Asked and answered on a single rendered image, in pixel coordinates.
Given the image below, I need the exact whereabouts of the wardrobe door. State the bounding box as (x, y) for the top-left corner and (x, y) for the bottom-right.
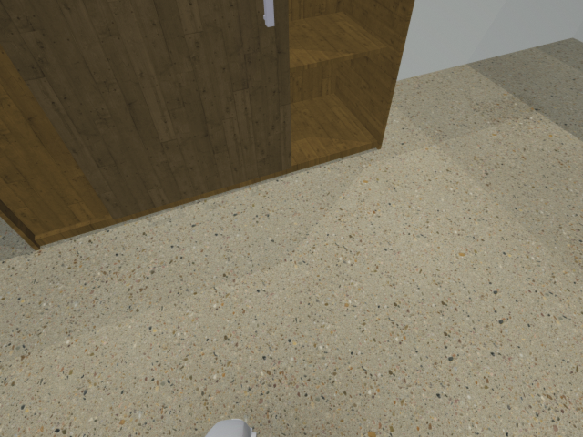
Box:
(0, 0), (292, 219)
(0, 44), (109, 235)

